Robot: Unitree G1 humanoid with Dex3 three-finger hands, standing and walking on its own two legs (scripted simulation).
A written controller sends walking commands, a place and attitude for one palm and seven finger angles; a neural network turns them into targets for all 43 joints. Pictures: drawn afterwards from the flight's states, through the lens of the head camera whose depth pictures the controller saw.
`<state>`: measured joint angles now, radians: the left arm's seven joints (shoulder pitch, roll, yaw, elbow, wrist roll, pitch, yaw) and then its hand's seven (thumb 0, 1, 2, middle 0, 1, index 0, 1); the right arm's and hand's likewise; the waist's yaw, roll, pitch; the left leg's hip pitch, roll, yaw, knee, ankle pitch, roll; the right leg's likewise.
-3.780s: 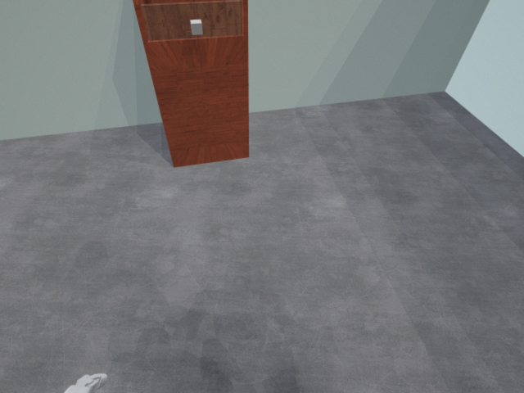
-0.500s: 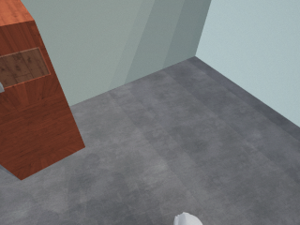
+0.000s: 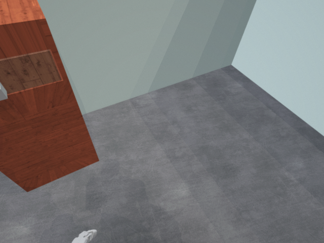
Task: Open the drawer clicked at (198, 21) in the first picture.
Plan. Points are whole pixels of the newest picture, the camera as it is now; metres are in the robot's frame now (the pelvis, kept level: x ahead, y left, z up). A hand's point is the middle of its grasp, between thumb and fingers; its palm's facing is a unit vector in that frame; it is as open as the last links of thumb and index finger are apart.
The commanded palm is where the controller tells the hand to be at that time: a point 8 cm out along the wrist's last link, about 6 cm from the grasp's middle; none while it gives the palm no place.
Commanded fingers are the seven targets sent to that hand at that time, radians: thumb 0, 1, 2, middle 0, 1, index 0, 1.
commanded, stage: turn to face it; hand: left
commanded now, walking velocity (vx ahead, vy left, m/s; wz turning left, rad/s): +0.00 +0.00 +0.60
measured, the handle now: out of the picture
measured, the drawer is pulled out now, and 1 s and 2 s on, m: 0.00 0.00 0.00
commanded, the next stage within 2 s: take the last steps up to it in 0.72 s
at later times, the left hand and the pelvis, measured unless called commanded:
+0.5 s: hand out of the picture +0.07 +0.19 -0.13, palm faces +0.29 -0.91 -0.31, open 7.4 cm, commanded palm none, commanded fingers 0.00 0.90 0.90 -0.20 -0.30 -0.20 -0.30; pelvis +0.01 -0.04 +0.01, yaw +16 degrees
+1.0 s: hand out of the picture -0.12 +0.14 -0.16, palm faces +0.52 -0.82 -0.23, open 7.4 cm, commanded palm none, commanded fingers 0.00 0.90 0.90 -0.20 -0.30 -0.20 -0.30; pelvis -0.01 -0.03 +0.01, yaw +28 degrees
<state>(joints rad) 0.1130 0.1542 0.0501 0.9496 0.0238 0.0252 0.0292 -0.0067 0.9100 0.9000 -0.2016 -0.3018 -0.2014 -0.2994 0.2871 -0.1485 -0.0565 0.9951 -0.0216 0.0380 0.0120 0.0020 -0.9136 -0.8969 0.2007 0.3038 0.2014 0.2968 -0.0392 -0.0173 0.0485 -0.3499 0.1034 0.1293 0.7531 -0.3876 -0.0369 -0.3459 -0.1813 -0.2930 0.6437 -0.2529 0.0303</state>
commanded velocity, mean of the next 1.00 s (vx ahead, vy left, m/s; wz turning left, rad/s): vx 0.06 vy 0.00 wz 0.37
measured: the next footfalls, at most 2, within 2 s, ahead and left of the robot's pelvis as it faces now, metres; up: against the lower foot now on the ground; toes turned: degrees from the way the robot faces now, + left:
left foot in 0.02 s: +0.05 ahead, +0.11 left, +0.00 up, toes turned +9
right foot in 0.46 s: +0.09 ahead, -0.14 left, +0.00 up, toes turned +13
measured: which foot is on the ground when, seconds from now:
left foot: up 0.00-0.00, down 0.02-0.46, up 0.48-0.90, down 0.92-1.00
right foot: down 0.00-0.02, up 0.04-0.44, down 0.46-0.92, up 0.94-1.00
